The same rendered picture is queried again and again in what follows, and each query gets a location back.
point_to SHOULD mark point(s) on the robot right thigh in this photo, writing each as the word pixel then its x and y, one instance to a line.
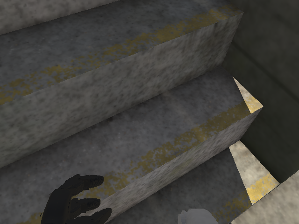
pixel 196 216

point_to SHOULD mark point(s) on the robot left hand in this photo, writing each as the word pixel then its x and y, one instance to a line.
pixel 61 209

